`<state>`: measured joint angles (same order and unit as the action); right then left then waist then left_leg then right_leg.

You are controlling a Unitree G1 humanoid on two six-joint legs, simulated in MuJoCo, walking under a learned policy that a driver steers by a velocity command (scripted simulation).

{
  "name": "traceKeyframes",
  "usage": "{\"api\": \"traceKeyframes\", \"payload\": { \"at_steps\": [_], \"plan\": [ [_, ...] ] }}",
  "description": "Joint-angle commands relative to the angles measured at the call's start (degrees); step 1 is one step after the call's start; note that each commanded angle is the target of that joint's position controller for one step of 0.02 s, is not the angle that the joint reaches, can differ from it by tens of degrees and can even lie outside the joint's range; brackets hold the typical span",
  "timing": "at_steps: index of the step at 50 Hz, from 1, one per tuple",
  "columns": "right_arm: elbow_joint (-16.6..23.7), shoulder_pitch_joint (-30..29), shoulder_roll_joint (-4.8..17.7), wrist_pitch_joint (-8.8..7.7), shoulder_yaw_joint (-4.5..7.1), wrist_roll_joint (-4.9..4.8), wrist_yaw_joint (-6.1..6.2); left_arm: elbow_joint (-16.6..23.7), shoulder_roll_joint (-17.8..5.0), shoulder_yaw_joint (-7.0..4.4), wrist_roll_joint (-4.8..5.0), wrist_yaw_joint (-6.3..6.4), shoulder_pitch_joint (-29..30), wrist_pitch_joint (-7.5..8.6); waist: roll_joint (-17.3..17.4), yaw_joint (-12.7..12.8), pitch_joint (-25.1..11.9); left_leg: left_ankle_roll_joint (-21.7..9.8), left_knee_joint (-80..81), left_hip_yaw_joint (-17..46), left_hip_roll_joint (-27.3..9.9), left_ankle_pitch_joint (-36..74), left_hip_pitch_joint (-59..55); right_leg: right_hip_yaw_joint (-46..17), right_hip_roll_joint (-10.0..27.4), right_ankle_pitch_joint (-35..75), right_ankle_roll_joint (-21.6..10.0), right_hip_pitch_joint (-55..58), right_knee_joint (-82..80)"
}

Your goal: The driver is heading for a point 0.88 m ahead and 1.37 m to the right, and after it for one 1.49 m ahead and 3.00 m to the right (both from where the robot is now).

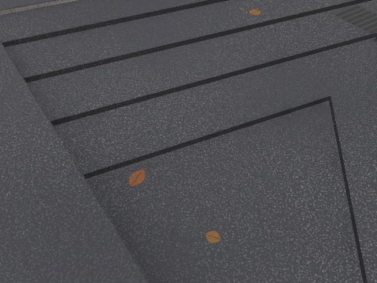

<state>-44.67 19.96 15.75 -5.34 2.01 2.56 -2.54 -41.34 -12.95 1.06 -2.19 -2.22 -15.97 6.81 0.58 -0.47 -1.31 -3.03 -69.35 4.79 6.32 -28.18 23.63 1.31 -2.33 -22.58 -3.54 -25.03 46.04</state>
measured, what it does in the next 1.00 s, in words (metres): goes down, turning right: left foot, then right foot 0.18 m lower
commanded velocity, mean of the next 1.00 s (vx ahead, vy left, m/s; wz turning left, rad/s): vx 0.50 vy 0.00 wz -0.48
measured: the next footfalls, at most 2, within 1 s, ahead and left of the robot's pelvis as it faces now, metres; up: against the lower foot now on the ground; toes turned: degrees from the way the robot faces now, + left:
left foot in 0.30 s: +0.33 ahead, +0.14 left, +0.00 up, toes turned -7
right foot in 0.88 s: +0.56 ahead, -0.23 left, -0.18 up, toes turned -30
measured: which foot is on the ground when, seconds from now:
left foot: up 0.00-0.28, down 0.30-0.86, up 0.88-1.00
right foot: down 0.00-0.32, up 0.34-0.86, down 0.88-1.00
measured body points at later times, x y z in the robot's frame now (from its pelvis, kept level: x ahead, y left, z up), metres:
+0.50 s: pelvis +0.26 +0.04 +0.02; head +0.27 +0.04 +0.47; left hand +0.44 +0.25 -0.10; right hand +0.28 -0.21 -0.11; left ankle +0.29 +0.14 -0.70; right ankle +0.27 -0.09 -0.64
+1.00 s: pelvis +0.52 -0.11 -0.16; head +0.56 -0.14 +0.29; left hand +0.78 +0.02 -0.28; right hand +0.41 -0.35 -0.29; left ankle +0.51 +0.08 -0.64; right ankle +0.53 -0.21 -0.88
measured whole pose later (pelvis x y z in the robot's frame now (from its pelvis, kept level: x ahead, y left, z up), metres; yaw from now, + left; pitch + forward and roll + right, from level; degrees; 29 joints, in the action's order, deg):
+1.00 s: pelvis +0.52 -0.11 -0.16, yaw -33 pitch +3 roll +0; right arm -47.4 19.5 13.4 -6.5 2.7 -1.9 2.7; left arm -47.0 -13.7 -3.4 0.3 -1.6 -7.7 0.7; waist 0.6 -3.3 2.3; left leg 2.8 -107.0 3.5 -6.5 -33.6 37.2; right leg -1.2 -4.7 -11.4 -3.8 -24.7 33.2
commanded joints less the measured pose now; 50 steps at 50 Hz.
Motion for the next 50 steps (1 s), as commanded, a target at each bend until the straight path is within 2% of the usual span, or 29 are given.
{"api": "traceKeyframes", "payload": {
  "at_steps": [1,3,5,9,11,13,15,16,17,18,19,21,22,25,29,32,33,34,36,40,42,43,44,45,46,47,48,49,50],
  "plan": [
    [7.1,-5.2,3.9,-0.8,-0.72,3.25,0.34,0.3,-7.4,-2.68,-2.06,0.63,-9.3,1.51,1.0,6.1,0.7,3.7,-29.0,8.5,-3.5,8.7,42.8,-47.4,21.2,5.9,-21.7,24.5,-21.1],
    [8.7,-5.5,-0.3,-0.23,-3.1,3.99,-0.35,-1.3,-1.8,-0.97,-2.36,1.1,-4.4,1.7,2.1,3.3,0.4,5.6,-19.7,6.8,-7.1,13.6,40.1,-34.1,15.7,11.9,-19.7,19.7,-20.4],
    [8.2,-5.2,0.6,0.33,-3.16,3.24,-0.67,-3.1,-0.9,-0.46,-1.15,1.4,-3.5,1.78,-0.8,1.7,1.6,6.0,-10.0,2.1,-10.8,14.8,31.9,-26.4,10.5,7.3,-17.5,8.5,-22.9],
    [13.2,-17.5,-1.8,2.01,-5.23,2.53,-1.55,-6.1,-7.4,-1.92,0.01,-0.04,-6.9,2.87,-4.3,3.9,1.8,9.1,18.4,-7.2,-9.8,13.0,9.2,-17.8,5.5,11.2,-13.7,-5.0,-25.3],
    [13.9,-18.1,0.8,2.68,-4.76,1.75,-2.09,-5.6,-11.8,-3.52,-0.58,-1.56,-7.0,2.31,-5.1,4.5,3.1,7.3,22.9,-7.8,-6.6,19.2,1.3,-19.6,7.3,9.0,-13.6,-6.5,-24.1],
    [15.1,-18.2,2.4,1.99,-3.91,1.89,-1.58,-4.6,-12.5,-3.74,-0.81,-2.78,-5.6,1.62,-7.3,3.0,2.9,4.5,27.9,-8.2,-4.6,20.2,-3.6,-22.1,8.8,9.5,-13.4,-3.2,-21.4],
    [13.0,-6.5,6.6,0.24,-1.61,0.6,-0.28,-2.9,-10.6,-3.61,-2.36,-3.67,-3.1,2.07,-3.5,-3.4,-1.2,-0.6,30.1,-8.1,-4.9,22.6,-20.9,-19.4,5.3,18.2,-9.9,-5.7,-7.0],
    [9.7,6.9,9.2,-0.38,-0.48,0.39,0.78,-2.1,-2.9,-1.84,-2.73,-4.27,-5.6,2.68,5.7,-6.9,-12.0,-11.5,28.8,3.7,-15.5,39.0,-40.0,-11.9,-2.5,14.9,-3.8,-14.0,13.3],
    [8.6,17.2,11.4,-0.27,-0.33,0.26,0.17,0.8,2.2,-0.34,-1.9,-3.91,-11.2,3.33,19.8,-6.7,-26.3,-25.7,41.2,34.3,-30.6,33.8,-53.8,-10.5,-7.4,-14.0,-0.1,-26.9,32.2],
    [6.8,15.5,8.7,-0.45,-0.22,1.67,0.48,0.1,-2.9,-1.84,-1.27,-3.22,-4.1,2.91,5.2,-8.2,-7.3,-19.7,46.4,34.8,-29.1,16.8,-39.3,-11.3,-2.1,-5.8,0.0,-36.4,37.5],
    [7.0,8.8,5.9,-0.41,-0.95,-0.08,0.6,-0.6,-3.0,-1.83,-0.8,-1.62,-1.3,1.94,3.0,-5.3,-1.2,-16.3,47.8,27.3,-27.7,5.7,-27.5,-9.2,2.0,1.8,-0.1,-35.8,38.3],
    [6.5,3.6,-3.7,-0.47,-3.6,-1.23,1.54,-1.8,-1.9,-1.33,-3.21,-0.32,-1.3,0.38,2.4,-1.6,-1.8,-12.5,48.2,17.0,-24.3,8.1,-17.2,-8.4,6.8,7.3,0.7,-27.2,31.5],
    [7.2,-0.8,-6.1,-0.86,-4.17,-0.05,2.96,-2.5,0.1,-0.43,-5.37,-0.81,-3.4,-0.29,2.1,1.4,-0.4,-10.1,48.6,12.0,-21.6,10.1,-10.9,-10.0,8.7,11.6,0.6,-20.8,25.4],
    [5.0,-1.2,-5.1,-2.39,-4.26,1.61,5.53,-3.6,-0.6,-0.92,-4.25,-3.05,-0.3,-1.23,2.6,-0.3,-0.4,-8.3,46.6,-0.4,-18.2,14.0,-5.5,-6.8,8.9,29.8,1.7,-15.0,11.3],
    [-1.1,6.5,-3.2,-1.49,-4.28,3.72,3.62,-2.7,-2.4,-1.04,-3.02,-3.69,4.2,-1.31,1.7,-1.5,3.4,-10.1,41.3,-1.6,-21.1,10.9,-3.5,-7.4,9.6,44.7,1.1,-14.9,1.3],
    [-4.2,9.2,-4.8,-2.48,-6.02,4.01,3.17,-0.1,-3.7,-1.31,-4.1,-2.54,8.7,-2.62,1.1,-2.3,6.9,-9.3,38.6,-1.6,-23.5,7.6,-5.7,-6.9,10.7,47.2,-0.3,-16.7,-2.3],
    [-4.5,6.2,6.8,-0.92,-0.35,-4.84,5.5,2.5,-5.1,-3.38,6.95,-2.24,14.1,-4.58,3.2,-2.1,9.3,-7.4,33.6,-1.1,-23.1,12.7,2.4,-12.3,5.0,48.3,-1.0,-14.4,1.2],
    [-4.2,6.7,7.2,-0.01,-0.28,-4.92,6.38,3.4,-5.7,-3.46,7.41,-2.28,15.3,-5.83,1.0,-2.3,8.3,-6.1,30.1,-3.1,-24.3,16.0,-4.2,-11.7,4.5,46.1,-0.9,-19.4,1.4],
    [-4.4,11.4,3.6,1.39,-0.01,-3.86,7.26,5.7,-3.1,-3.36,5.8,-3.1,21.4,-6.74,-0.7,-6.5,9.2,-4.7,26.8,-2.0,-26.5,14.5,-13.1,-8.6,5.9,41.2,0.1,-26.6,-3.6],
    [-6.2,14.5,2.6,3.03,1.42,-3.71,7.52,5.9,0.0,-2.86,5.91,-4.86,26.1,-6.89,0.3,-10.2,10.4,-1.9,20.9,-7.1,-25.9,15.1,-12.6,-2.9,6.9,40.6,1.0,-16.5,-13.7],
    [-5.9,11.8,5.5,3.14,2.55,-3.64,6.5,1.4,-3.8,-4.99,5.33,-3.56,15.6,-6.88,1.8,-5.4,4.7,-0.9,8.5,-12.5,-24.0,35.0,-9.1,2.9,3.0,37.4,-0.8,2.6,-17.7],
    [-7.2,8.2,6.7,2.31,3.28,-3.94,6.14,-2.8,-6.4,-6.86,5.21,-2.33,3.0,-7.02,3.8,2.0,-0.3,0.5,-4.8,-12.1,-24.2,36.2,-2.1,1.1,4.2,43.9,-3.8,20.0,-21.5],
    [-7.1,5.6,4.4,0.64,3.08,-4.14,5.61,-7.1,-12.2,-8.9,3.27,-1.36,-8.5,-6.64,-6.6,9.2,-2.6,4.7,-34.3,-17.7,-14.6,7.8,8.1,-0.4,5.9,57.9,-8.9,34.9,-26.3],
    [-4.5,9.9,-0.6,-1.17,1.98,-2.9,4.99,-7.9,-17.3,-8.78,1.16,-0.25,-7.8,-5.4,-16.4,4.8,-8.1,6.6,-54.3,-12.7,-11.3,-23.1,32.3,-8.8,12.4,83.1,-13.1,54.5,-5.1],
    [0.6,8.4,2.8,-3.08,1.44,-3.7,4.17,-6.5,-16.7,-9.07,1.81,0.03,-11.6,-5.21,-15.7,8.3,-20.7,6.8,-52.4,-4.0,-11.8,-18.4,38.5,-20.2,18.1,73.8,-21.9,61.9,-4.8],
    [3.7,3.4,3.6,-4.06,1.5,-5.07,4.2,-5.8,-15.2,-8.68,1.87,1.03,-12.3,-5.88,-10.5,9.2,-24.1,6.8,-49.8,-1.5,-11.8,-14.4,40.5,-28.7,21.1,48.8,-23.9,58.2,-14.7],
    [4.6,0.7,2.9,-4.01,1.3,-5.11,4.81,-4.9,-13.3,-8.01,2.56,1.47,-7.4,-6.25,-2.4,5.8,-19.0,6.2,-40.8,-1.8,-13.2,-6.5,41.1,-31.4,20.5,28.7,-20.9,48.3,-21.9],
    [4.6,0.4,0.5,-3.58,0.98,-4.95,5.59,-4.2,-11.4,-7.03,2.31,1.98,-2.1,-6.01,-0.7,2.4,-16.2,5.6,-38.1,0.0,-13.5,0.7,41.1,-37.3,23.5,17.5,-20.2,39.0,-24.8],
    [4.5,0.7,2.8,-2.59,1.78,-4.37,6.13,-2.1,-9.8,-6.26,2.25,1.68,3.5,-4.86,2.2,-1.5,-10.8,4.9,-26.9,1.8,-15.1,7.2,38.2,-38.4,23.6,13.1,-19.1,27.7,-26.7]
  ]
}}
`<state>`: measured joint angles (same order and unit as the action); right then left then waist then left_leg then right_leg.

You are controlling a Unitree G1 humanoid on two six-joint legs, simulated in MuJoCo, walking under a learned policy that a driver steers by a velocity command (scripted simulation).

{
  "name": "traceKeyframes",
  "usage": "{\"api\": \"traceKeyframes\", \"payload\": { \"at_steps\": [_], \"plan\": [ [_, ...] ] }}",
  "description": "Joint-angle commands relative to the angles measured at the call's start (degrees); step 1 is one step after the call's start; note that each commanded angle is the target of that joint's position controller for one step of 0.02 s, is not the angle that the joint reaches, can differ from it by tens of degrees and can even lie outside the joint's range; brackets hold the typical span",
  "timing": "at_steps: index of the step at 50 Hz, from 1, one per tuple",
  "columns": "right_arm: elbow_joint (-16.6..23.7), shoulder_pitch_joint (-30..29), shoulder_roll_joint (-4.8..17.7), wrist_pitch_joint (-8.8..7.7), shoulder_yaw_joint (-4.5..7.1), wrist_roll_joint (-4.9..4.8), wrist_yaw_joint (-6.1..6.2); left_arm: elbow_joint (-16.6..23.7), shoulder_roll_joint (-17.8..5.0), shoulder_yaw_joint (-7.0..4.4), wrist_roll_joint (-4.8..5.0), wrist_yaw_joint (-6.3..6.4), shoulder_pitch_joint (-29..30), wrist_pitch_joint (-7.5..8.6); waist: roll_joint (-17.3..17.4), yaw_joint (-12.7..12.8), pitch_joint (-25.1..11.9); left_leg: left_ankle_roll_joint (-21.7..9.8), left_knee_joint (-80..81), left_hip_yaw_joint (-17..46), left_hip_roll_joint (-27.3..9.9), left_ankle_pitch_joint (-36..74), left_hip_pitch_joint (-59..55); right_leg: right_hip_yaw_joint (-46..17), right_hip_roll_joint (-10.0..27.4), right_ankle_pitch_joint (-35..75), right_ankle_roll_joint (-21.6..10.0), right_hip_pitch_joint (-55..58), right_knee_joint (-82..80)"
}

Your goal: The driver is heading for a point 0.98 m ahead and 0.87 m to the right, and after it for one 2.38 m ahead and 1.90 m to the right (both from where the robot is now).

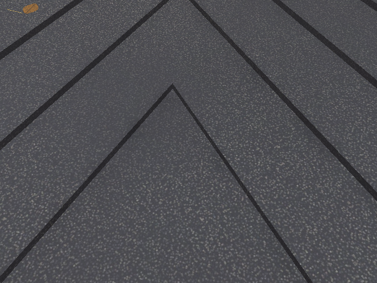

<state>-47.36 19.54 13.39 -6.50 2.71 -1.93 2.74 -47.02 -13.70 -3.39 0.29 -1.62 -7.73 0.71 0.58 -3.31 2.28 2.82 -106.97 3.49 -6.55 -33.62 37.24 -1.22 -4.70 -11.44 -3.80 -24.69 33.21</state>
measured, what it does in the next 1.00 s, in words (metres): walks ahead, turning right: left foot, then right foot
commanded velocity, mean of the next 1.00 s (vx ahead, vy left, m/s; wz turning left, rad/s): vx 0.50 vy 0.00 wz -0.60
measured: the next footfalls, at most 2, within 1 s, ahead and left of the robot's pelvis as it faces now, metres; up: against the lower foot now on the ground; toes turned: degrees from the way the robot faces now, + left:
left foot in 0.26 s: +0.32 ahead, +0.14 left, +0.00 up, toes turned -12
right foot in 0.76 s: +0.48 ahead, -0.19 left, +0.00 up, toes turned -30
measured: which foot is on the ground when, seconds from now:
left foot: up 0.00-0.24, down 0.26-0.78, up 0.80-1.00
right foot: down 0.00-0.26, up 0.28-0.74, down 0.76-1.00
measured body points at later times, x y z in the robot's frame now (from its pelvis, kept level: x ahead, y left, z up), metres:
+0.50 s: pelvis +0.27 +0.04 +0.02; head +0.29 +0.05 +0.47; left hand +0.49 +0.26 -0.09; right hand +0.24 -0.23 -0.09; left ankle +0.29 +0.15 -0.72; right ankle +0.28 -0.13 -0.64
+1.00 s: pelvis +0.49 -0.12 +0.02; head +0.51 -0.15 +0.47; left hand +0.70 +0.06 -0.09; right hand +0.49 -0.44 -0.07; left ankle +0.66 -0.01 -0.65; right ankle +0.45 -0.17 -0.72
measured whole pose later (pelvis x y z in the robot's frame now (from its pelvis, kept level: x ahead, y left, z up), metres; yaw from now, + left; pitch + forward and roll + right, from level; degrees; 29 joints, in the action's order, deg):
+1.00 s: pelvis +0.49 -0.12 +0.02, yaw -36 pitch +2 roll +0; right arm -42.6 4.9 15.7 -6.7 4.6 0.7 0.4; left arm -43.4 -13.1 -4.5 0.9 -0.1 -18.4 2.3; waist 1.6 2.4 1.8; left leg 2.6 -57.8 3.1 -6.1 -12.2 38.5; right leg -4.5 -6.5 -9.9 -5.9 -11.7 19.6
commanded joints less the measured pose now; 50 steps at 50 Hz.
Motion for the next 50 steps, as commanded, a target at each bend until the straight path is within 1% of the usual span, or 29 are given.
{"api": "traceKeyframes", "payload": {
  "at_steps": [1,2,3,4,6,8,10,12,13,14,15,16,17,19,21,25,29,34,36,37,38,39,40,41,42,43,44,47,50],
  "plan": [
    [6.9,-0.3,5.4,-0.26,1.57,1.11,1.01,4.9,-7.3,-1.13,-0.21,1.18,1.3,1.86,1.2,-1.5,-7.9,0.8,20.2,4.2,-3.6,15.9,19.4,-32.3,24.0,6.8,-17.8,14.6,-15.4],
    [7.8,-2.1,5.5,0.53,1.83,2.56,1.05,6.2,-8.0,-1.3,-0.07,1.41,4.4,2.11,1.3,-2.4,-2.6,2.1,34.6,2.7,-3.8,19.2,10.2,-24.0,18.2,8.7,-15.4,1.8,-17.8],
    [8.3,-4.3,4.9,0.44,1.78,4.05,0.96,6.7,-8.8,-1.66,-0.3,2.02,5.5,2.58,0.1,-1.9,-2.7,2.8,45.3,0.6,-2.1,23.9,0.8,-18.1,13.3,12.9,-13.9,-5.2,-17.5],
    [8.9,-6.7,3.4,0.07,1.46,4.4,0.5,6.7,-9.3,-2.09,0.0,2.58,5.1,2.7,-2.0,-0.9,-4.0,2.8,54.8,-1.1,-0.1,29.8,-7.6,-13.2,9.2,15.1,-12.3,-8.8,-17.1],
    [9.4,-10.7,2.7,-0.11,1.36,2.23,-0.66,4.9,-9.8,-2.73,0.77,3.19,-0.5,2.47,-5.4,1.8,-7.1,3.1,64.9,-1.6,3.5,38.9,-13.8,-13.4,9.2,12.6,-11.9,-4.7,-16.7],
    [10.2,-13.1,4.1,0.57,1.73,0.91,-1.15,3.8,-8.7,-2.94,1.54,3.42,-4.2,2.13,-5.6,2.9,-6.3,2.4,70.3,0.7,3.6,35.9,-12.9,-17.7,11.2,6.3,-10.9,1.3,-14.9],
    [10.9,-14.8,6.2,0.44,2.56,1.2,-1.64,3.4,-7.6,-3.04,1.86,3.44,-7.2,1.46,-5.5,3.3,-5.7,0.3,74.3,0.8,4.6,31.3,-14.4,-21.7,11.5,-1.5,-8.8,5.1,-11.4],
    [9.6,-10.3,7.4,0.03,3.58,1.67,-2.03,3.5,-5.5,-2.53,1.49,3.33,-8.5,1.14,-5.5,0.8,-6.5,-2.4,76.9,-0.2,4.8,26.9,-22.4,-21.5,8.2,-5.9,-6.0,4.6,-4.6],
    [8.2,-3.2,9.3,-0.2,4.3,2.23,-1.84,4.0,-1.9,-1.45,0.97,3.01,-8.5,1.39,-0.8,-2.1,-10.3,-4.8,77.4,5.3,-1.6,25.6,-34.2,-16.6,4.0,-10.3,-3.6,-2.0,8.7],
    [6.7,3.4,14.8,-0.15,5.69,3.55,-1.94,6.1,0.8,-0.64,2.19,2.71,-14.7,2.09,18.5,-0.4,-16.9,-13.1,85.2,29.9,-15.6,13.0,-49.8,-9.1,-3.1,-21.9,-0.6,-17.3,28.5],
    [6.6,4.0,12.4,-0.3,5.42,2.7,-2.28,5.8,-4.3,-1.47,2.31,2.68,-13.6,2.4,17.9,-1.4,-15.8,-15.7,89.8,42.8,-18.8,-2.5,-50.8,-9.5,0.7,-21.3,0.2,-26.8,39.0],
    [7.5,1.2,9.1,-0.25,4.55,2.56,-2.06,6.2,-7.7,-2.48,1.79,2.87,-8.7,2.12,11.9,-2.7,-9.8,-14.0,90.4,35.9,-16.5,-3.3,-46.2,-9.6,3.0,-15.4,0.2,-29.4,42.6],
    [7.8,-2.4,7.7,0.23,4.04,2.87,-1.9,6.9,-7.6,-2.68,1.22,3.08,-5.3,1.6,7.6,-1.7,-6.5,-12.5,90.4,27.7,-13.9,4.3,-40.3,-7.9,5.0,-10.3,0.4,-28.1,42.4],
    [7.1,-7.1,5.2,0.55,3.23,2.93,-1.59,7.4,-6.5,-3.05,1.01,2.73,-4.3,0.99,7.0,1.4,-3.5,-11.2,92.6,16.4,-9.9,16.4,-31.8,-7.5,7.9,-5.4,1.1,-22.7,37.2],
    [6.1,-7.5,4.6,0.08,3.26,2.54,-1.73,7.7,-4.8,-3.05,0.92,2.45,-4.6,0.26,6.8,2.3,-3.3,-10.9,95.1,9.5,-8.4,23.4,-29.3,-5.7,8.4,-3.4,1.7,-19.2,34.3],
    [3.5,-4.9,6.6,-0.09,4.27,2.16,-1.24,9.7,-3.2,-2.83,0.54,2.45,-0.5,-0.04,4.4,1.7,-3.4,-11.6,96.7,1.2,-9.6,33.8,-32.6,-5.5,8.7,3.7,2.6,-21.1,24.8],
    [1.9,-4.2,8.1,0.54,4.81,1.68,-0.68,11.2,-2.1,-2.36,0.56,0.98,5.3,0.2,4.6,0.4,-2.0,-10.2,96.8,-7.0,-8.4,35.3,-32.7,-1.8,8.5,12.1,2.7,-16.8,13.1],
    [0.1,-2.0,10.7,1.33,5.68,0.48,-1.34,13.3,-2.5,-2.32,1.01,-1.1,10.0,0.19,4.5,-0.3,0.7,-9.7,93.9,-11.2,-10.5,40.6,-36.8,3.0,7.4,5.6,0.1,-12.2,5.8],
    [0.0,-2.6,12.7,1.85,6.22,-0.24,-1.37,13.4,-4.4,-3.37,0.68,-1.22,7.3,0.13,6.0,2.3,-1.6,-8.8,86.1,-13.6,-10.5,62.1,-38.5,6.7,3.8,-1.0,-2.3,-4.8,4.2],
    [0.0,-3.3,13.4,2.19,6.3,-0.72,-1.33,11.9,-5.9,-4.41,0.68,-1.17,1.5,0.04,5.8,5.9,-4.5,-8.0,77.6,-15.4,-9.3,71.3,-38.2,8.5,1.2,-0.3,-4.0,3.3,0.7],
    [0.0,-3.5,12.7,2.25,5.83,-0.85,-1.32,8.9,-8.8,-6.2,0.73,-0.61,-8.6,-0.23,4.5,10.8,-9.3,-6.2,64.8,-17.0,-7.0,70.9,-31.9,8.6,-1.2,4.2,-6.2,18.7,-3.4],
    [1.5,-3.7,8.6,1.92,4.28,1.92,-1.39,7.2,-13.9,-7.53,1.35,0.49,-16.2,-0.4,-5.1,12.5,-13.5,-3.2,44.4,-16.2,-3.7,34.7,-12.8,-9.4,9.9,7.0,-10.6,36.9,-3.6],
    [5.6,-1.6,4.1,-0.2,2.22,2.03,-1.96,8.8,-18.8,-7.31,1.26,0.49,-13.9,0.74,-16.9,6.9,-20.3,-0.9,27.3,-6.0,7.7,-1.2,7.3,-44.6,23.6,-6.7,-22.6,48.1,-14.3],
    [6.0,-7.1,8.8,-2.39,3.16,-0.28,-2.77,8.4,-13.7,-5.81,0.39,0.59,-16.7,1.31,-9.3,10.9,-19.6,-2.1,24.5,1.9,5.4,3.1,13.6,-42.9,22.9,-9.6,-20.6,47.3,-18.2],
    [6.5,-9.4,8.9,-3.06,2.91,-0.91,-2.92,7.6,-10.1,-4.7,0.52,0.72,-14.4,1.86,-8.2,9.8,-13.9,-3.5,27.5,1.2,3.1,8.3,15.0,-34.6,21.0,-6.4,-17.9,41.8,-17.6],
    [5.6,-9.8,8.6,-3.11,2.93,0.56,-2.41,8.4,-8.4,-3.98,0.72,0.65,-9.5,2.31,-2.3,7.0,-9.6,-3.6,33.0,1.4,0.6,12.8,10.8,-27.9,18.3,0.1,-15.6,32.7,-17.7],
    [5.6,-10.5,9.1,-2.74,3.37,2.03,-1.98,8.9,-6.8,-3.35,0.7,0.72,-5.9,2.54,-1.8,5.2,-7.7,-2.8,37.8,1.3,-0.6,15.5,6.5,-23.8,16.4,5.7,-14.2,25.8,-18.5],
    [6.5,-10.2,7.6,-0.87,3.37,2.68,-2.22,9.3,-7.3,-3.06,0.51,1.53,-4.9,2.91,-1.8,2.4,-6.0,-0.4,43.6,0.0,-0.4,18.8,2.2,-19.5,14.4,17.2,-14.2,17.7,-20.3],
    [8.9,-17.1,4.9,-0.3,2.26,3.18,-2.31,8.3,-9.0,-3.45,0.82,2.46,-7.4,2.74,-1.9,3.8,-3.3,0.8,56.7,-2.0,1.8,28.2,0.9,-14.4,11.2,20.5,-11.9,12.3,-20.2]
  ]
}}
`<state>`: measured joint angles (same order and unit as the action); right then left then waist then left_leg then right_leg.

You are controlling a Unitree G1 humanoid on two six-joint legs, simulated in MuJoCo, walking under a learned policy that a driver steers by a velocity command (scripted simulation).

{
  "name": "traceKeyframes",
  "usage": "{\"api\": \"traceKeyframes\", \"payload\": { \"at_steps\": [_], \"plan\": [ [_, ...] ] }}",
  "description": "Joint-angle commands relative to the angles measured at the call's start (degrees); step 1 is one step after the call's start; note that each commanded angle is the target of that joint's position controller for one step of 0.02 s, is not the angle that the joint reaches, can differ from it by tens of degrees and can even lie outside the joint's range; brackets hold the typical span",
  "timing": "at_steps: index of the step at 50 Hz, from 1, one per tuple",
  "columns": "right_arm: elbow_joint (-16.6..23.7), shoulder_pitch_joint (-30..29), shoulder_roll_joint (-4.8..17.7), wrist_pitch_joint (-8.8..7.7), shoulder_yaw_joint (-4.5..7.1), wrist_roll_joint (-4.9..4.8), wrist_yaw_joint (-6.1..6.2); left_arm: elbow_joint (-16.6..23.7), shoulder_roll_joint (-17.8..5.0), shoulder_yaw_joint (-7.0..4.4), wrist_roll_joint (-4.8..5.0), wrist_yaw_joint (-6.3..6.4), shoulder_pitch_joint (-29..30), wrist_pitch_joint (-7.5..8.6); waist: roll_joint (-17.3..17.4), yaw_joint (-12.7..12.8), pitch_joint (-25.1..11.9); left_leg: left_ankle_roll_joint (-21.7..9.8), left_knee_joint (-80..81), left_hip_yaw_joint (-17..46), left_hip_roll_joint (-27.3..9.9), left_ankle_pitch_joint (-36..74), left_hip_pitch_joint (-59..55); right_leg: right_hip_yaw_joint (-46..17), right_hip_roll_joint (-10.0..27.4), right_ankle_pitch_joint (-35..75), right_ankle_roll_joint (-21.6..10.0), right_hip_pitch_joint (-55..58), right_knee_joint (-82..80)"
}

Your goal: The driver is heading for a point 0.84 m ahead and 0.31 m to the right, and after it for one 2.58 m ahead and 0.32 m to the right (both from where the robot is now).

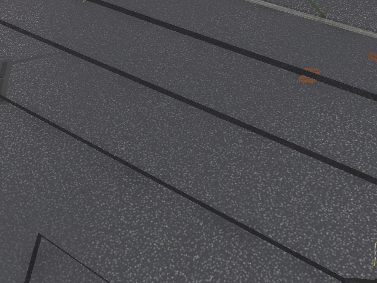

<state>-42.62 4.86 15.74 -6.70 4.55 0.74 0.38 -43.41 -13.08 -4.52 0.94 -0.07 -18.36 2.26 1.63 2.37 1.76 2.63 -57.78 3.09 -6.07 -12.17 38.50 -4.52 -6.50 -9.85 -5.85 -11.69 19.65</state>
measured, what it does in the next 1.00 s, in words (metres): climbs, turning right: left foot 0.04 m higher, then right foot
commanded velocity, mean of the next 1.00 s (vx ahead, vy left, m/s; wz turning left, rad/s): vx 0.50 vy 0.00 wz -0.57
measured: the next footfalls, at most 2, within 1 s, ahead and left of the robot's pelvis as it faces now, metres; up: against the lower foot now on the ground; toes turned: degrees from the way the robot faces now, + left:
left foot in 0.18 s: +0.34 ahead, +0.14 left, +0.04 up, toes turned -11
right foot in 0.54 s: +0.27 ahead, -0.06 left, +0.04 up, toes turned -22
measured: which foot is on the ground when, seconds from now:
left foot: up 0.00-0.16, down 0.18-0.52, up 0.54-0.88, down 0.90-1.00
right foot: down 0.00-0.24, up 0.26-0.52, down 0.54-0.98, up 1.00-1.00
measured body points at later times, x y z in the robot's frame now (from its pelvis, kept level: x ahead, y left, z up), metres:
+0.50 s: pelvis +0.24 +0.03 +0.01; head +0.24 +0.00 +0.46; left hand +0.44 +0.29 -0.06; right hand +0.29 -0.28 -0.10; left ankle +0.29 +0.16 -0.73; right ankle +0.23 -0.06 -0.68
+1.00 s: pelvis +0.47 -0.02 +0.02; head +0.50 -0.05 +0.47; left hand +0.59 +0.22 -0.10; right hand +0.60 -0.34 -0.04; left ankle +0.62 +0.03 -0.70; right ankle +0.25 -0.05 -0.68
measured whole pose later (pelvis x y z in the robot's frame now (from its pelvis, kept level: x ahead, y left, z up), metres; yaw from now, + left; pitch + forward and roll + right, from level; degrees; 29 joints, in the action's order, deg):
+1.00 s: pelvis +0.47 -0.02 +0.02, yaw -32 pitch +2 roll +4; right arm -38.4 -5.3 12.9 -6.2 3.1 -0.9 -2.7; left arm -46.8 -13.8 -3.5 1.2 1.1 -25.4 1.2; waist -2.2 5.1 3.0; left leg -1.2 -27.9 -2.3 2.8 -20.5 25.0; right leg -11.1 1.1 -24.2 -1.5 -4.2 38.8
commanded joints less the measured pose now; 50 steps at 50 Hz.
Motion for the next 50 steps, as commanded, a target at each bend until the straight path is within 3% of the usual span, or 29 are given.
{"api": "traceKeyframes", "payload": {
  "at_steps": [1,3,6,9,10,11,12,13,14,16,18,21,22,24,25,27,28,29,30,31,33,36,39,43,46,47,48,49,50],
  "plan": [
    [4.9,-4.9,1.5,-0.13,0.0,0.49,-0.18,4.3,-9.4,-2.3,0.31,1.1,2.2,1.0,-3.9,-1.0,-2.3,0.9,12.9,-2.1,2.8,11.2,-2.7,-9.6,11.3,17.7,-8.6,-2.5,-6.1],
    [5.6,-7.8,0.4,0.11,-0.53,-0.24,-0.75,3.6,-8.8,-2.18,0.29,1.2,-0.3,0.56,-6.0,0.6,-2.0,0.9,19.6,-2.5,5.2,16.4,-6.7,-9.6,10.3,13.0,-7.2,-3.7,-5.2],
    [8.3,-12.5,1.8,0.32,-0.42,-1.15,-1.14,2.2,-9.5,-2.34,0.97,1.24,-4.0,0.22,-6.9,2.1,-0.4,0.3,25.7,-0.6,6.2,14.5,-6.4,-15.7,13.2,7.2,-6.9,0.9,-4.3],
    [8.3,-8.3,4.6,-0.27,0.71,-1.24,-1.13,2.1,-10.0,-2.47,0.8,1.52,-3.7,-0.3,-9.2,-0.9,-2.3,-1.7,28.6,-1.5,7.1,7.2,-14.4,-19.7,15.6,8.9,-5.7,3.4,-1.1],
    [7.6,-6.0,6.1,-0.72,1.49,-0.61,-1.08,2.2,-8.4,-2.08,0.82,1.51,-5.6,-0.35,-7.5,-1.2,-5.0,-3.6,29.8,-2.5,7.8,7.2,-23.2,-18.5,12.4,14.7,-4.1,1.7,2.5],
    [6.9,-3.0,7.1,-1.04,2.46,-0.21,-1.28,2.1,-5.8,-1.15,2.2,1.39,-7.5,-0.39,-0.9,-2.6,-11.4,-7.4,28.0,4.5,3.1,8.5,-40.9,-14.5,9.1,21.2,0.0,-8.4,12.2],
    [5.6,8.0,7.8,-0.47,3.62,-0.59,-0.81,3.1,-6.9,-0.85,1.81,1.48,-4.7,-0.42,5.1,-9.0,-21.2,-11.8,30.7,15.7,-4.3,-1.6,-57.3,-10.3,5.2,17.9,3.8,-18.0,28.5],
    [4.0,14.8,8.4,0.43,3.44,-1.56,-0.67,4.8,-7.1,-0.57,0.78,1.21,-3.5,-0.22,12.8,-11.0,-28.4,-14.5,34.9,26.7,-13.8,-6.6,-67.3,-8.3,2.9,-17.3,5.3,-25.5,42.3],
    [4.2,14.3,6.5,1.47,2.76,-1.7,0.04,4.4,-8.5,-0.83,0.19,1.15,-3.0,-0.65,7.7,-9.8,-26.5,-13.6,33.9,26.4,-16.3,-3.5,-65.2,-7.4,6.0,-23.3,6.0,-28.2,51.3],
    [3.2,8.1,4.5,2.78,2.37,-1.44,1.26,5.3,-9.8,-1.75,0.22,1.7,2.6,-1.39,-0.1,-7.1,-12.9,-9.6,36.9,15.8,-12.3,4.2,-50.8,-2.1,9.6,-18.2,6.3,-31.1,50.0],
    [3.1,1.4,2.6,3.29,1.21,-0.47,0.62,5.6,-7.7,-1.89,0.85,1.47,0.5,-3.41,3.5,-1.1,-7.8,-8.1,41.9,9.9,-10.6,1.6,-34.7,2.6,11.3,-18.4,5.8,-22.3,50.6],
    [5.0,-10.7,7.1,2.92,2.1,-1.67,-0.66,4.9,-8.1,-2.65,1.36,1.12,-7.4,-5.89,8.6,8.3,-5.0,-5.9,48.4,-1.8,-7.2,-2.3,-18.7,7.9,10.9,-16.2,5.4,-5.7,43.0],
    [5.0,-13.3,9.0,2.78,2.64,-1.63,-0.72,3.9,-8.4,-2.59,1.11,1.22,-9.9,-6.22,9.0,10.0,-5.2,-5.2,48.1,-4.2,-6.8,-4.6,-15.4,9.8,10.8,-16.6,5.0,0.3,37.3],
    [4.1,-13.1,8.8,2.64,2.71,-1.45,-0.52,1.7,-9.3,-2.9,0.57,1.26,-11.8,-6.68,6.2,10.1,-4.6,-5.3,43.3,-6.6,-7.0,-8.4,-13.9,11.4,10.7,-14.2,4.1,6.3,30.2],
    [3.7,-12.8,8.3,2.75,2.49,-1.5,-0.5,0.5,-8.7,-2.91,0.55,1.17,-13.5,-6.89,4.2,10.5,-4.5,-5.7,39.1,-7.4,-7.1,-9.9,-14.1,11.6,10.9,-12.8,3.0,8.4,25.5],
    [4.0,-15.4,2.8,3.47,0.8,-0.43,-0.39,-6.8,-6.3,-3.35,0.09,0.83,-28.2,-5.55,-11.0,16.7,-4.3,-3.9,4.0,-13.3,1.3,-20.5,-1.0,11.1,6.2,-14.7,-2.6,22.5,16.7],
    [5.0,-13.3,-3.2,3.44,-1.27,-1.37,-1.61,-4.2,-6.6,-1.65,-0.28,0.37,-23.7,-3.82,-18.8,10.8,0.9,-3.0,-20.0,-10.4,5.3,-27.4,13.9,-11.8,14.5,-31.5,-9.1,16.9,10.3],
    [10.4,-9.4,-2.5,1.91,-1.92,-5.34,-2.46,3.1,-12.3,-1.31,-0.82,-0.43,-9.3,-1.16,-23.9,1.3,2.9,-4.8,-20.8,0.1,6.5,-21.7,20.4,-48.3,26.1,-46.9,-19.1,7.3,-14.3],
    [10.2,-12.1,4.6,0.17,-0.9,-6.01,-2.99,5.3,-13.2,-1.27,-1.13,-0.66,-3.5,0.72,-11.8,-0.2,8.6,-5.7,-20.2,1.7,3.4,-16.8,18.7,-51.2,30.4,-46.9,-17.8,0.4,-18.0],
    [9.4,-12.0,7.2,-0.83,-0.35,-4.4,-2.89,5.3,-12.4,-0.64,-1.18,-0.63,-2.3,1.69,-4.2,-0.9,9.1,-5.6,-15.6,2.5,1.8,-10.4,14.6,-43.3,28.3,-34.7,-14.6,-2.1,-14.5],
    [7.4,-11.9,7.3,-0.76,0.11,-0.84,-1.73,5.0,-12.3,-0.52,-1.51,0.55,0.2,1.66,-0.8,-2.1,5.4,-2.8,-5.7,1.6,1.3,-3.1,6.7,-27.3,21.2,-15.8,-10.2,-2.0,-10.3],
    [7.0,-14.8,3.7,1.04,-0.5,-0.97,-1.93,2.8,-8.4,0.67,-0.66,2.29,-6.2,2.1,-2.1,0.6,1.8,-0.6,4.3,-0.8,3.9,9.2,1.7,-17.2,16.6,-4.1,-8.3,3.4,-10.1],
    [8.0,-17.6,0.4,1.01,-1.55,-1.78,-2.41,1.8,-7.6,0.57,0.08,2.77,-10.1,1.28,-4.2,2.5,2.9,-0.1,17.7,-2.0,6.4,12.4,-0.4,-13.3,14.8,-0.3,-7.0,7.1,-9.0],
    [9.9,-20.6,0.3,0.36,-1.39,-2.21,-3.55,0.0,-7.3,-0.1,0.16,2.29,-12.4,-0.21,-8.6,4.5,3.1,-0.2,26.6,-3.6,7.6,11.4,-5.5,-13.1,15.9,4.6,-5.6,8.9,-5.2],
    [9.2,-15.3,2.8,0.13,-0.2,-2.2,-3.07,-0.5,-8.5,-1.01,0.66,2.31,-10.8,-0.79,-11.2,1.4,1.4,-2.4,31.0,-4.4,8.1,7.8,-13.4,-13.6,17.3,16.9,-4.0,11.1,-0.9],
    [8.6,-12.6,5.6,-0.43,1.19,-1.32,-2.94,-1.1,-5.7,-0.3,0.7,1.72,-13.5,-0.87,-6.7,1.0,-4.3,-5.2,31.5,-5.4,8.7,9.4,-24.7,-10.4,13.5,30.4,-1.6,9.8,6.9],
    [7.1,-4.2,6.3,-0.58,2.06,-1.29,-2.86,-1.2,-6.0,-0.11,0.46,1.1,-12.4,-0.68,-6.8,-3.4,-12.9,-9.0,28.7,-1.2,5.0,13.5,-42.8,-9.2,12.5,35.5,1.1,1.2,17.9],
    [4.1,8.1,8.7,0.25,2.96,-1.59,-2.43,0.0,-6.8,-0.06,0.04,0.61,-9.2,-0.06,-2.4,-8.8,-22.3,-12.6,28.0,6.7,-2.5,10.6,-61.7,-7.9,10.4,22.7,3.2,-10.6,31.1],
    [0.0,16.4,8.3,1.19,2.72,-1.68,-2.53,0.7,-2.7,0.86,-0.18,0.58,-8.2,0.3,9.2,-9.4,-27.0,-15.4,32.8,22.7,-12.1,3.2,-74.0,-6.6,4.1,-21.7,4.8,-25.5,45.1]
  ]
}}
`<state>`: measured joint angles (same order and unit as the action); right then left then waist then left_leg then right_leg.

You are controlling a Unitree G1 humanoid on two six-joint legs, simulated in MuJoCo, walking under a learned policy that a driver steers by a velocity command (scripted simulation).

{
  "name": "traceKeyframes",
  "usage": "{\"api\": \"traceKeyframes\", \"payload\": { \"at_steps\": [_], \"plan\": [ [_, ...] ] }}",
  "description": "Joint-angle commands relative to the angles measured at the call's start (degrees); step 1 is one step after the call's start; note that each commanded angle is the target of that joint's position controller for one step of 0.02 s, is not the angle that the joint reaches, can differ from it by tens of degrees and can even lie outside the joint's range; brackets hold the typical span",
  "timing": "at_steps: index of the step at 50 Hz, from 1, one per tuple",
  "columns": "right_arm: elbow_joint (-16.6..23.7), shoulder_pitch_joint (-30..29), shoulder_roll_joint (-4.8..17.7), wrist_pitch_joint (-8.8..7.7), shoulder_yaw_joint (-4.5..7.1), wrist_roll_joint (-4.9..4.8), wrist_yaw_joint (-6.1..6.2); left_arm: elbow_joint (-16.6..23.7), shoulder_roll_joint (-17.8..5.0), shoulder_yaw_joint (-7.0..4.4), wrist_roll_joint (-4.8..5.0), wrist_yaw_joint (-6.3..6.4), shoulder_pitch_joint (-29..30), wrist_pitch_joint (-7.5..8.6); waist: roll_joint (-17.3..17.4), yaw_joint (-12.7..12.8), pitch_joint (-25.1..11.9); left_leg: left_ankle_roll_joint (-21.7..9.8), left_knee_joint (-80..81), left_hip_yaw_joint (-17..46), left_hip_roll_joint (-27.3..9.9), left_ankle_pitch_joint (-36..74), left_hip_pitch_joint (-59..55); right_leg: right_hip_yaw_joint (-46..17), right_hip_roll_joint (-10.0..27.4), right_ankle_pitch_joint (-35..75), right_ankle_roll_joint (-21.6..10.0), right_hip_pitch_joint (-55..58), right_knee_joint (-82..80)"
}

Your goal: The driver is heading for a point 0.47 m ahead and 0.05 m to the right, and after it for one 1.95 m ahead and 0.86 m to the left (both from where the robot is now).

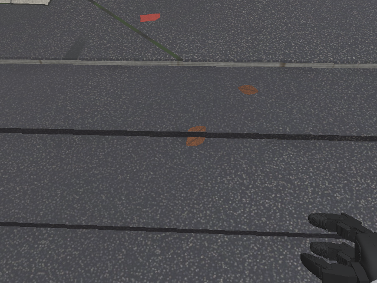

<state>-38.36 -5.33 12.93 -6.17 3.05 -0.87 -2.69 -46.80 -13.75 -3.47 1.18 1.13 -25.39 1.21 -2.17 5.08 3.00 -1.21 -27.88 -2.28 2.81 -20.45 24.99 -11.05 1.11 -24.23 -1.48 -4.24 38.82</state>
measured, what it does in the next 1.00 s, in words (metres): climbs: right foot, then left foot 0.04 m higher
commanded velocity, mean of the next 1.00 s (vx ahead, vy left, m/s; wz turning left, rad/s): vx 0.50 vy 0.00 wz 0.10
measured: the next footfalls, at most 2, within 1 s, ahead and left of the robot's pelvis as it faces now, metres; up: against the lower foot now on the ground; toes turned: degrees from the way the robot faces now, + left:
right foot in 0.34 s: +0.28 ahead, -0.13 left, +0.01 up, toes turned -6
left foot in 0.82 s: +0.59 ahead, +0.15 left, +0.05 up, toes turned +9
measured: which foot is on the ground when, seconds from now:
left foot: down 0.00-0.36, up 0.38-0.80, down 0.82-1.00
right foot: up 0.00-0.32, down 0.34-0.88, up 0.90-1.00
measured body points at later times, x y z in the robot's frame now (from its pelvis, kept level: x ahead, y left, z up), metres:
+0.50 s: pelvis +0.22 -0.03 +0.04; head +0.22 -0.05 +0.49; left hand +0.30 +0.24 -0.07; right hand +0.36 -0.29 -0.07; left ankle +0.22 +0.12 -0.62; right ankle +0.24 -0.12 -0.70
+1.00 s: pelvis +0.48 +0.05 +0.05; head +0.52 +0.06 +0.50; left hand +0.55 +0.34 -0.07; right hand +0.64 -0.20 -0.06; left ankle +0.54 +0.14 -0.68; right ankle +0.42 -0.12 -0.60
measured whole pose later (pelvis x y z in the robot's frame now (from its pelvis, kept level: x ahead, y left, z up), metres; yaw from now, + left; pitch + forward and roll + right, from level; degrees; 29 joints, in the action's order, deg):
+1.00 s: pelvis +0.48 +0.05 +0.05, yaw +10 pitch +2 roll +1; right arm -45.6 11.1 15.5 -2.4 3.7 -1.1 -1.9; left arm -47.2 -16.0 -2.2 0.8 0.3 -11.1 5.2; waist -1.6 -1.0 3.3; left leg -4.5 -26.9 0.0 6.1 -30.3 21.4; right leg -2.8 6.0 -23.7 0.7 -23.4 63.5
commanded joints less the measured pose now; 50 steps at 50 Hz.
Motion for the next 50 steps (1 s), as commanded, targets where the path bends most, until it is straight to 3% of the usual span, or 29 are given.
{"api": "traceKeyframes", "payload": {
  "at_steps": [1,2,3,5,7,11,14,16,17,18,19,20,21,22,24,27,31,35,38,40,41,42,43,44,45,46,47,48,50],
  "plan": [
    [-5.1,26.2,11.7,1.03,4.6,-0.09,0.52,4.6,-4.7,-0.64,1.73,-0.12,-0.9,1.23,13.4,-11.8,-25.6,-14.0,10.0,39.2,-25.7,-3.1,-54.2,-1.4,-3.1,-7.7,0.5,-37.7,33.8],
    [-3.8,19.6,8.8,1.21,3.66,0.1,1.06,6.4,-7.1,-1.05,1.89,0.15,5.6,1.13,8.2,-10.9,-15.0,-12.3,12.7,33.5,-23.7,-3.6,-43.8,1.2,0.1,-3.9,0.4,-39.3,33.8],
    [-4.0,15.0,6.2,1.05,2.8,0.44,1.44,7.4,-7.7,-1.3,0.9,0.22,10.2,1.32,5.4,-8.9,-8.4,-10.2,13.9,25.5,-20.1,2.3,-33.7,3.3,2.3,-0.8,0.3,-36.7,30.9],
    [-4.9,12.3,4.3,0.75,1.93,1.73,1.83,6.8,-5.5,-1.36,-0.01,0.06,10.3,1.53,5.3,-5.3,-5.9,-8.2,16.0,18.1,-15.8,6.3,-23.5,5.3,3.6,1.4,-0.1,-30.7,27.5],
    [-6.1,12.5,5.5,0.47,1.93,1.07,1.89,6.4,-2.7,-0.49,0.16,-0.88,8.5,1.0,8.3,-3.3,-4.4,-9.9,19.1,15.8,-16.7,5.6,-17.0,7.3,3.9,2.0,0.3,-27.6,24.4],
    [-6.8,11.9,9.8,0.43,2.62,-0.12,2.19,7.9,-3.7,0.1,-0.77,-1.67,14.4,0.95,8.2,-2.5,-3.2,-9.0,20.8,9.4,-15.6,9.5,-11.9,9.3,4.5,9.4,0.6,-22.3,10.4],
    [-7.8,13.1,12.4,0.72,3.0,-1.04,1.95,8.3,-5.8,-0.27,-0.48,-1.82,16.4,0.21,9.1,-2.0,-3.4,-8.6,20.9,7.2,-16.1,9.2,-10.7,12.5,3.2,9.3,1.2,-14.2,1.8],
    [-8.0,12.4,11.4,0.85,2.3,-0.98,1.89,5.1,-7.6,-1.55,-0.81,-1.66,8.6,0.13,7.5,2.4,-4.7,-8.1,13.2,3.9,-14.9,12.4,-4.4,17.3,-0.4,9.4,-0.1,-0.6,-0.3],
    [-8.3,13.1,9.3,0.84,1.45,-0.49,1.95,2.3,-9.7,-2.96,-0.74,-1.3,1.2,0.07,4.7,5.4,-8.1,-6.7,1.8,0.6,-11.7,18.4,-2.2,18.0,-2.4,7.4,-1.2,8.8,-3.4],
    [-6.9,12.7,5.9,0.74,0.19,-0.2,2.04,0.3,-13.3,-4.19,-1.34,-0.77,-6.1,0.38,-4.6,8.2,-10.9,-2.4,-18.7,-3.2,-5.8,11.2,9.1,2.5,6.1,-1.9,-6.1,20.3,-10.9],
    [-4.7,12.8,4.2,0.62,-0.58,-0.53,2.06,1.9,-15.3,-3.73,-1.65,-1.13,-3.5,1.33,-12.0,4.3,-10.5,-1.9,-33.0,2.1,-1.7,-9.3,20.5,-25.2,16.7,-19.1,-13.2,17.0,-25.0],
    [-4.6,12.9,8.2,0.27,0.52,-1.71,1.61,4.0,-12.8,-2.56,-1.82,-1.23,3.5,2.64,-8.5,1.2,-7.2,-3.1,-42.8,6.1,-4.9,-7.1,24.0,-30.7,20.0,-24.5,-16.1,9.8,-28.9],
    [-4.7,13.7,9.2,0.33,0.72,-2.0,1.34,4.7,-10.3,-1.61,-1.44,-1.46,8.0,3.28,-6.3,-1.5,-3.5,-3.6,-44.0,5.9,-7.2,-2.6,23.6,-25.8,19.6,-21.0,-15.5,3.6,-29.7],
    [-5.1,14.3,8.7,0.45,0.63,-1.08,1.29,4.6,-8.7,-1.05,-1.06,-1.63,10.5,3.43,-3.6,-3.3,-1.6,-3.1,-42.8,5.9,-8.9,0.5,21.2,-19.9,17.5,-14.6,-13.7,-1.2,-30.2],
    [-5.8,14.8,7.4,1.19,0.52,-0.35,1.65,4.5,-7.6,-0.52,-1.55,-1.6,13.1,3.82,-3.4,-6.0,-0.2,-1.6,-38.8,5.8,-10.9,4.3,16.4,-9.8,13.4,-4.5,-10.8,-7.3,-32.2],
    [-6.4,12.2,6.9,2.19,0.38,0.07,1.69,3.0,-7.5,-0.54,-1.64,-1.04,10.4,5.17,-1.2,-5.2,-0.6,0.5,-32.8,4.6,-10.7,13.6,17.1,-0.3,11.3,10.7,-10.6,-4.9,-33.1],
    [-5.2,6.6,4.8,2.87,-0.35,-0.18,1.07,0.8,-8.7,-0.92,-1.81,-0.29,6.4,5.37,-0.6,-2.8,-0.4,2.0,-20.8,3.8,-9.2,21.5,16.5,8.4,11.4,17.5,-9.6,-1.2,-34.1],
    [-2.6,0.6,4.1,3.48,-1.01,-0.52,0.13,-1.5,-9.8,-1.42,-1.51,-0.05,3.6,4.25,-1.3,-0.2,2.3,1.2,-13.7,2.6,-8.4,20.2,18.8,12.4,14.4,18.6,-8.5,5.3,-34.2],
    [-0.9,-1.3,4.7,3.51,-1.15,-0.53,-0.92,-2.6,-10.4,-1.82,-0.88,0.02,3.4,3.1,-1.1,0.0,3.8,-0.7,-9.0,1.4,-8.3,17.3,18.6,15.3,15.8,21.5,-7.0,10.1,-32.4],
    [-0.6,1.5,6.2,3.48,-0.6,0.21,-1.2,-2.5,-12.5,-2.46,-0.57,-0.03,4.3,2.45,-2.8,-2.1,1.7,-3.1,-9.3,-3.7,-4.3,9.1,9.5,18.0,15.6,35.9,-6.6,8.4,-27.2],
    [-1.6,6.9,7.8,3.53,0.39,0.1,-1.1,-2.1,-12.8,-2.45,-0.51,0.25,5.8,2.18,-3.6,-5.7,-1.7,-4.7,-8.3,-5.4,-1.8,9.1,1.6,20.3,14.3,50.0,-5.2,7.3,-19.6],
    [-3.7,13.6,11.6,3.55,2.38,-0.42,-0.87,-1.6,-9.5,-1.41,-1.08,0.32,1.9,1.96,1.2,-7.4,-8.8,-7.1,-9.3,-7.0,2.0,9.5,-14.8,22.4,11.2,63.7,-2.9,0.7,-6.6],
    [-5.6,23.1,14.1,4.03,4.38,-1.2,-0.14,-1.2,-9.9,-0.87,-1.07,0.19,1.8,2.58,1.8,-12.2,-16.2,-10.6,-8.1,1.0,-1.0,11.5,-35.4,21.5,9.5,59.7,0.8,-13.6,6.9],
    [-7.7,31.9,17.6,5.06,5.93,-1.63,1.06,0.7,-8.5,0.1,-1.54,-0.53,5.4,3.77,11.8,-15.5,-21.5,-16.5,-0.2,22.6,-13.2,4.4,-50.0,20.6,2.9,20.0,4.3,-30.0,29.7],
    [-8.4,33.6,15.4,4.79,4.37,-0.95,1.37,0.3,-7.1,0.55,-2.3,-1.78,6.0,5.47,9.0,-13.6,-28.1,-15.9,3.2,32.7,-17.1,6.3,-50.9,8.1,1.9,-6.3,2.4,-31.1,35.1],
    [-7.3,31.3,14.2,4.22,3.68,-0.55,1.23,2.8,-7.4,0.4,-1.21,-2.09,12.7,6.18,6.0,-13.2,-22.5,-13.9,4.3,27.5,-16.2,13.3,-44.7,5.9,3.4,-7.8,1.1,-32.5,34.2],
    [-5.9,25.3,13.4,3.55,3.64,-0.57,0.91,5.2,-7.9,0.25,0.49,-1.56,15.8,6.27,3.2,-10.4,-17.0,-14.0,9.4,29.8,-16.5,5.3,-38.5,7.3,3.2,-3.3,1.3,-37.3,30.6],
    [-4.2,19.9,11.4,2.77,2.98,-0.29,1.08,5.4,-9.1,-0.18,0.36,-0.64,18.2,6.02,1.7,-8.9,-12.9,-13.1,11.9,29.0,-16.2,3.8,-30.2,6.9,5.3,-0.3,1.5,-35.8,27.8],
    [-2.2,14.8,9.3,2.5,2.14,0.21,1.17,4.8,-8.4,-0.41,-0.39,-0.13,14.6,4.37,5.3,-4.3,-10.0,-12.3,14.2,24.3,-13.2,2.8,-17.2,6.9,6.1,0.6,2.5,-27.5,24.6]
  ]
}}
